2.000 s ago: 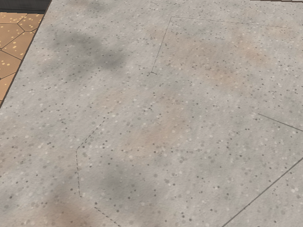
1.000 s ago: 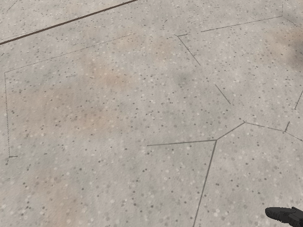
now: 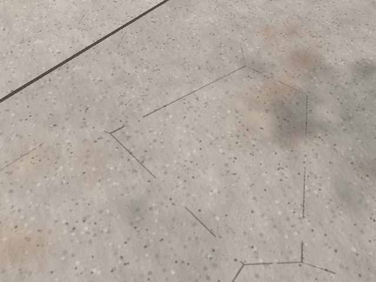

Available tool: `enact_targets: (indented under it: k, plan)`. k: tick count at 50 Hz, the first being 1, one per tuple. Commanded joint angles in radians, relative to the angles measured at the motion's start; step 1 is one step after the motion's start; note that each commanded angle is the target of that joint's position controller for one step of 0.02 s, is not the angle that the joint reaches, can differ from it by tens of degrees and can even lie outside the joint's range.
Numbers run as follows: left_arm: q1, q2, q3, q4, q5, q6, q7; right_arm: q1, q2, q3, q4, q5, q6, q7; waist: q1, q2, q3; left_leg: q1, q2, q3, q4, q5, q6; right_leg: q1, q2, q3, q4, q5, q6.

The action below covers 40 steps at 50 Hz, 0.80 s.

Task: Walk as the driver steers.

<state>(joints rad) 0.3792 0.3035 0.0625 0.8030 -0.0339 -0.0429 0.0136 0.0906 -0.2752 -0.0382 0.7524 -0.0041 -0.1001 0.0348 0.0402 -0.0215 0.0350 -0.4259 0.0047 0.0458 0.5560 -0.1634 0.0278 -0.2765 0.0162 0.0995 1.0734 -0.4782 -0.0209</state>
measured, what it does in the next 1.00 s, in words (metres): walks ahead, turning right: right foot, then left foot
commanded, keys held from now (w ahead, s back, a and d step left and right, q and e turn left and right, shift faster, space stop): w+e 1.00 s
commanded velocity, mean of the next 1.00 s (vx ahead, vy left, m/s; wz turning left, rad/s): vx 0.50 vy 0.00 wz -0.57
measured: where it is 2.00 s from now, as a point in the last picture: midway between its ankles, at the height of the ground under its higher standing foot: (327, 181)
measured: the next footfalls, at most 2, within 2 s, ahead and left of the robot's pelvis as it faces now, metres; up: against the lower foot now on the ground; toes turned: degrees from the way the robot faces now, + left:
right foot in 0.44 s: +0.37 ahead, -0.17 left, +0.00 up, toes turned -18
left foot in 0.92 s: +0.71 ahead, -0.10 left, +0.00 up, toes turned -35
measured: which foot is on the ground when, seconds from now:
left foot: down 0.00-0.46, up 0.48-0.90, down 0.92-1.00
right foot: up 0.00-0.42, down 0.44-0.94, up 0.96-1.00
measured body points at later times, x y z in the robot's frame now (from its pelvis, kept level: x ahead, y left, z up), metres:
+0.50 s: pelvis +0.26 -0.06 -0.01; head +0.30 -0.09 +0.44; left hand +0.52 +0.13 -0.09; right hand +0.23 -0.36 -0.14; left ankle +0.12 +0.12 -0.66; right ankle +0.33 -0.16 -0.73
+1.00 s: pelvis +0.54 -0.12 +0.00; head +0.57 -0.14 +0.45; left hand +0.75 +0.09 -0.12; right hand +0.58 -0.45 -0.08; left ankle +0.68 -0.08 -0.73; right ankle +0.35 -0.16 -0.67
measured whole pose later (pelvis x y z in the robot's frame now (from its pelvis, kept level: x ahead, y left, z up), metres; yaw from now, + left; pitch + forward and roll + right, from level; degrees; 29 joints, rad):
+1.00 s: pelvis +0.54 -0.12 +0.00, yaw -34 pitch +2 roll +1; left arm 0.36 0.30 0.07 0.73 -0.03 -0.02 0.02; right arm 0.08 -0.28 -0.05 0.72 0.00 -0.11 0.03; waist 0.05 -0.02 0.02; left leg -0.44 -0.03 0.01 0.56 -0.16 0.02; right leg -0.25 0.08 0.19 1.01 -0.52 -0.04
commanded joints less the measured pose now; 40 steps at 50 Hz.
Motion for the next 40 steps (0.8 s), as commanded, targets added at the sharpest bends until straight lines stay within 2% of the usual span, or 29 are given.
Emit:
enact_targets:
  k: [1, 2, 3, 6, 8, 12, 15, 17, 19, 20, 21, 22, 23, 24, 25, 26, 27, 28, 29, 31, 33, 37, 40]
  plan:
    - [-0.064, 0.123, 0.034, -0.107, 0.004, -0.015, 0.007, 0.124, -0.105, -0.034, -0.004, -0.007, -0.002, -0.011, -0.087, 0.119, -0.081, 0.406, 0.301, -0.393, -0.319, -0.134, 0.142, -0.424, -0.112, 0.031, 0.149, 0.128, -0.003]
    - [-0.047, 0.104, 0.035, -0.104, 0.003, -0.005, 0.003, 0.105, -0.095, -0.032, 0.001, -0.015, -0.007, -0.015, -0.062, 0.147, -0.067, 0.344, 0.277, -0.315, -0.344, -0.066, 0.133, -0.364, -0.137, 0.035, 0.119, 0.165, -0.002]
    - [-0.038, 0.086, 0.035, -0.101, 0.0, 0.005, 0.001, 0.094, -0.09, -0.034, 0.005, -0.014, -0.012, -0.017, -0.052, 0.15, -0.059, 0.316, 0.265, -0.263, -0.369, -0.024, 0.136, -0.34, -0.143, 0.025, 0.102, 0.18, 0.001]
    - [-0.08, 0.049, 0.028, -0.127, 0.007, 0.025, 0.0, 0.101, -0.12, -0.047, 0.029, -0.006, -0.024, -0.023, -0.046, 0.105, -0.017, 0.294, 0.277, -0.152, -0.414, 0.095, 0.16, -0.389, -0.157, 0.017, 0.033, 0.241, 0.013]
    - [-0.116, 0.042, 0.025, -0.144, 0.011, 0.025, -0.005, 0.112, -0.138, -0.054, 0.042, -0.007, -0.02, -0.028, -0.052, 0.089, -0.002, 0.316, 0.273, -0.084, -0.43, 0.145, 0.164, -0.423, -0.158, 0.014, -0.059, 0.327, 0.022]
    - [-0.229, 0.019, 0.013, -0.177, 0.011, 0.012, -0.034, 0.126, -0.165, -0.061, 0.052, -0.003, -0.005, -0.037, -0.091, 0.07, 0.028, 0.346, 0.246, 0.054, -0.437, 0.207, 0.14, -0.388, -0.142, -0.059, -0.284, 0.496, 0.015]
    - [-0.319, 0.012, 0.007, -0.215, 0.011, 0.011, -0.052, 0.173, -0.189, -0.069, 0.069, 0.009, 0.014, -0.04, -0.123, 0.057, 0.059, 0.421, 0.268, 0.102, -0.423, 0.235, 0.131, -0.392, -0.128, -0.106, -0.386, 0.497, -0.003]
    - [-0.348, 0.023, 0.01, -0.239, 0.01, 0.013, -0.062, 0.189, -0.206, -0.075, 0.079, 0.021, 0.03, -0.039, -0.119, 0.064, 0.067, 0.488, 0.287, 0.125, -0.385, 0.317, 0.118, -0.393, -0.113, -0.13, -0.428, 0.444, -0.025]
    - [-0.322, 0.053, 0.025, -0.249, 0.014, 0.018, -0.067, 0.177, -0.234, -0.084, 0.077, 0.033, 0.044, -0.044, -0.08, 0.093, 0.028, 0.535, 0.291, 0.157, -0.277, 0.611, 0.097, -0.31, -0.061, -0.177, -0.444, 0.347, -0.062]
    - [-0.265, 0.079, 0.039, -0.241, 0.015, 0.022, -0.066, 0.169, -0.247, -0.089, 0.073, 0.039, 0.051, -0.047, -0.041, 0.111, -0.016, 0.543, 0.287, 0.171, -0.174, 0.77, 0.087, -0.226, -0.023, -0.203, -0.442, 0.295, -0.085]
    - [-0.144, 0.115, 0.062, -0.212, 0.012, 0.025, -0.062, 0.154, -0.25, -0.09, 0.068, 0.044, 0.06, -0.049, 0.034, 0.106, -0.08, 0.51, 0.265, 0.193, -0.001, 0.845, 0.068, -0.068, 0.022, -0.224, -0.479, 0.299, -0.116]
    - [0.034, 0.177, 0.098, -0.161, 0.01, 0.032, -0.047, 0.153, -0.222, -0.078, 0.063, 0.037, 0.059, -0.053, 0.122, 0.067, -0.169, 0.359, 0.225, 0.208, 0.248, 0.726, 0.029, 0.213, 0.045, -0.186, -0.533, 0.346, -0.157]
    - [0.089, 0.276, 0.118, -0.142, 0.001, 0.04, -0.025, 0.2, -0.096, -0.04, 0.028, -0.014, 0.05, -0.049, 0.072, -0.172, -0.22, -0.006, 0.116, 0.202, 0.594, -0.023, -0.024, 0.499, -0.178, 0.191, -0.554, 0.331, -0.25]
    - [0.048, 0.301, 0.108, -0.193, 0.007, 0.016, -0.037, 0.214, -0.071, -0.018, -0.019, -0.004, 0.013, -0.038, 0.021, -0.232, -0.386, -0.277, -0.053, -0.036, 0.833, -0.467, -0.05, 0.673, -0.353, 0.743, -0.736, 0.086, -0.43]
    - [0.033, 0.204, 0.08, -0.19, 0.01, -0.003, -0.047, 0.088, -0.17, -0.042, -0.04, 0.039, -0.016, -0.026, 0.079, -0.088, -0.312, -0.394, 0.01, -0.134, 0.855, -0.381, -0.033, 0.639, -0.341, 0.66, -0.804, 0.082, -0.368]
    - [0.0, 0.174, 0.069, -0.183, 0.014, -0.015, -0.048, 0.05, -0.17, -0.04, -0.057, 0.051, -0.034, -0.021, 0.056, -0.071, -0.191, -0.406, 0.05, -0.121, 0.785, -0.284, -0.01, 0.511, -0.305, 0.512, -0.805, 0.151, -0.328]
    - [-0.069, 0.149, 0.061, -0.188, 0.013, -0.02, -0.046, 0.056, -0.157, -0.039, -0.039, 0.029, -0.04, -0.029, 0.007, 0.014, -0.13, -0.34, 0.093, -0.125, 0.695, -0.212, -0.012, 0.367, -0.255, 0.403, -0.803, 0.256, -0.289]
    - [-0.119, 0.118, 0.05, -0.199, 0.019, -0.021, -0.042, 0.07, -0.167, -0.046, -0.03, 0.008, -0.035, -0.033, -0.027, 0.003, -0.097, -0.274, 0.118, -0.13, 0.617, -0.165, -0.022, 0.265, -0.22, 0.327, -0.814, 0.359, -0.272]
    - [-0.143, 0.108, 0.044, -0.211, 0.029, -0.021, -0.036, 0.087, -0.168, -0.049, -0.026, 0.004, -0.022, -0.03, -0.05, -0.02, -0.088, -0.219, 0.127, -0.133, 0.59, -0.134, -0.032, 0.197, -0.201, 0.294, -0.834, 0.416, -0.269]
    - [-0.141, 0.12, 0.046, -0.208, 0.025, -0.026, -0.025, 0.094, -0.142, -0.046, -0.028, -0.007, -0.002, -0.029, -0.063, -0.014, -0.082, -0.185, 0.119, -0.112, 0.517, -0.1, -0.066, 0.124, -0.181, 0.241, -0.854, 0.524, -0.28]
    - [-0.114, 0.143, 0.052, -0.195, 0.023, -0.026, -0.01, 0.037, -0.117, -0.038, -0.048, -0.012, 0.009, -0.033, -0.05, -0.01, -0.053, -0.197, 0.1, -0.099, 0.397, -0.013, -0.096, 0.077, -0.155, 0.19, -0.863, 0.545, -0.272]
    - [-0.061, 0.154, 0.056, -0.169, 0.017, -0.016, 0.005, -0.11, -0.08, -0.021, -0.088, -0.003, 0.004, -0.024, 0.01, -0.048, -0.018, -0.128, 0.041, -0.094, 0.092, 0.221, -0.11, 0.028, -0.101, 0.146, -0.848, 0.418, -0.212]
    - [-0.017, 0.158, 0.058, -0.142, 0.01, -0.011, 0.006, -0.167, -0.097, -0.024, -0.113, 0.011, -0.007, -0.011, 0.032, -0.058, -0.01, -0.084, 0.017, -0.112, -0.002, 0.261, -0.097, 0.051, -0.126, 0.2, -0.807, 0.358, -0.196]
Over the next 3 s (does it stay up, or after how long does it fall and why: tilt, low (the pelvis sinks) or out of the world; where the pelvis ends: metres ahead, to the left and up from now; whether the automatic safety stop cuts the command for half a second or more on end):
stays up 0.99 -1.10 -0.01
